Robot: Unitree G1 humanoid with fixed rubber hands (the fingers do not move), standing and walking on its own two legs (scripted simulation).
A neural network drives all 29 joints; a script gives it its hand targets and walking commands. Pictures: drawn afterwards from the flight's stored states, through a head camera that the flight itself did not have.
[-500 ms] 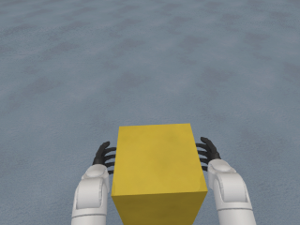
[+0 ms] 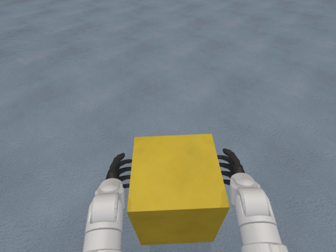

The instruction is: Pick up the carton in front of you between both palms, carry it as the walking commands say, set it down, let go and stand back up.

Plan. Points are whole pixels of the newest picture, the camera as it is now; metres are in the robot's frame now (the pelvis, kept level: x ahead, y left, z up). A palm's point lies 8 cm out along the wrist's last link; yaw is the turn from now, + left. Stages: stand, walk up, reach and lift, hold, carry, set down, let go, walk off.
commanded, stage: carry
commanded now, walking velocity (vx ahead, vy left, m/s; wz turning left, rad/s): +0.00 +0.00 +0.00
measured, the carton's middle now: (175, 191) +0.30 +0.00 -0.05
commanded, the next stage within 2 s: hold in 0.42 s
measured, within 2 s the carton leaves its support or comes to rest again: neither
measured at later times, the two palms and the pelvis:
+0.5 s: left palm (116, 188) +0.27 +0.14 +0.04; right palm (240, 183) +0.27 -0.15 +0.04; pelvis -0.01 -0.01 +0.00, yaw -1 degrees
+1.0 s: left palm (129, 177) +0.32 +0.12 -0.01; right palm (241, 184) +0.28 -0.17 +0.00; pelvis -0.04 +0.04 -0.01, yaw -12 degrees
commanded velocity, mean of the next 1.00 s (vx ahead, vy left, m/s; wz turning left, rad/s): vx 0.00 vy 0.00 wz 0.00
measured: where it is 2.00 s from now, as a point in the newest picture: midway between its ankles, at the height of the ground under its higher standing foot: outside the picture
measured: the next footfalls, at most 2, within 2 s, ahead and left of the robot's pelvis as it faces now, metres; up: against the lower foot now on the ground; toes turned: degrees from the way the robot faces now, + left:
none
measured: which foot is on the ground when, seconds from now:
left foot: down 0.00-1.00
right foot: down 0.00-1.00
